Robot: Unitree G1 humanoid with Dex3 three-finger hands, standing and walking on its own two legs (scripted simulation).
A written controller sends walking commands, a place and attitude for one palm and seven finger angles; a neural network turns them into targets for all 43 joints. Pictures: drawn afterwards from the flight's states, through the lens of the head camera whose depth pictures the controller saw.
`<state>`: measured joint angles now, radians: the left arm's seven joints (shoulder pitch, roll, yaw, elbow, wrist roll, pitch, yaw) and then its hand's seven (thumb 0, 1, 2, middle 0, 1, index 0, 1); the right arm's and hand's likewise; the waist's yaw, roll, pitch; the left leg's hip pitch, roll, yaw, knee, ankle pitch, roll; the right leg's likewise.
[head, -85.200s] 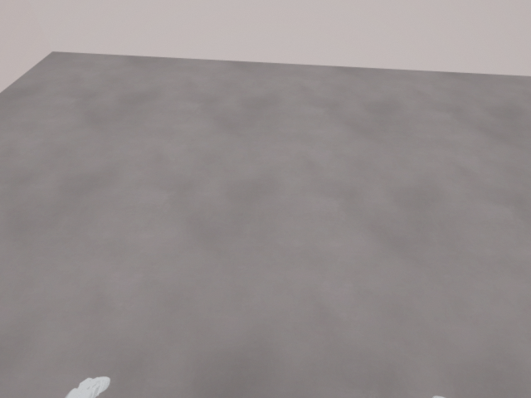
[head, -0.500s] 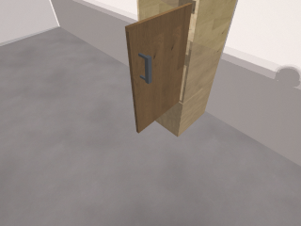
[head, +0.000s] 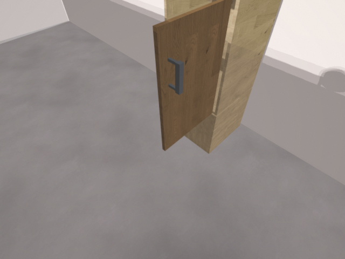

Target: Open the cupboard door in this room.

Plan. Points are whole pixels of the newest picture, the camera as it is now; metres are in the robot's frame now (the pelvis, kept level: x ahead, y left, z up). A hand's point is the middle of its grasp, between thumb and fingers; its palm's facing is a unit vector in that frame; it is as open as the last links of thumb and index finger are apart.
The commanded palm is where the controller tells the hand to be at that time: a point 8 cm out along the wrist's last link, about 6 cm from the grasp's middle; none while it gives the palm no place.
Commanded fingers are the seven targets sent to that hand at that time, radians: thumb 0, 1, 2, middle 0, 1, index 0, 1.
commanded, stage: look to check the result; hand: left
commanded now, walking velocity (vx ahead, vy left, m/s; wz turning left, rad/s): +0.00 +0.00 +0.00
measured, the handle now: (175, 76) +0.67 +0.03 +0.06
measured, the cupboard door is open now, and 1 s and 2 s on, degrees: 91 91 91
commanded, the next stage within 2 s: stand and wait in 0.32 s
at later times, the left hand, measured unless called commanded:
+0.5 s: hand out of the picture +0.08 +0.21 -0.16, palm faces +0.01 -0.97 -0.26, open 7.4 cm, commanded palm none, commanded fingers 0.00 0.90 0.90 -0.20 -0.30 -0.20 -0.30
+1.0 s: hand out of the picture +0.11 +0.23 -0.16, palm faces +0.00 -0.96 -0.29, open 7.4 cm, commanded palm none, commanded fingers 0.00 0.90 0.90 -0.20 -0.30 -0.20 -0.30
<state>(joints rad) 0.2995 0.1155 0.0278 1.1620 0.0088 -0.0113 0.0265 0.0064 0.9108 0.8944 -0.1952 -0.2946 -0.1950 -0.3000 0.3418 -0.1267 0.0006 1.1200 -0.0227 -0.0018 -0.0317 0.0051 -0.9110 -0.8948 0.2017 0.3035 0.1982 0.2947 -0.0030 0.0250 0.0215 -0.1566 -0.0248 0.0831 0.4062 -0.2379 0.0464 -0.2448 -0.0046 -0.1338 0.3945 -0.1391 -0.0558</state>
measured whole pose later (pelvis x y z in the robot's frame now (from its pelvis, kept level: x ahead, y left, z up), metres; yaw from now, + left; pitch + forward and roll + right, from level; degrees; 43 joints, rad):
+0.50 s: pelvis +0.04 +0.01 +0.00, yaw +0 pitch -1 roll +0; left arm 0.16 0.21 0.02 1.14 0.01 -0.03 0.02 0.01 0.91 0.89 -0.20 -0.29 -0.20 -0.30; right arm 0.20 -0.23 0.00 1.14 -0.02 -0.01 -0.02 0.01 -0.91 -0.89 0.20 0.30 0.20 0.29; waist -0.01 0.03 0.05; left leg -0.07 -0.04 0.08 0.33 -0.25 0.05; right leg -0.18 -0.01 -0.13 0.36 -0.17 -0.04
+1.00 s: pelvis +0.05 +0.01 +0.00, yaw +0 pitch -1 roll +0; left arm 0.13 0.25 0.01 1.14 0.01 -0.02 0.01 0.01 0.91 0.89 -0.20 -0.29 -0.20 -0.30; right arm 0.15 -0.27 0.01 1.14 -0.02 -0.01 -0.02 0.01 -0.91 -0.89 0.20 0.30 0.20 0.30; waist -0.01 0.02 0.05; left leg -0.02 -0.03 0.07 0.28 -0.25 0.05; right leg -0.14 0.00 -0.13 0.33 -0.18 -0.04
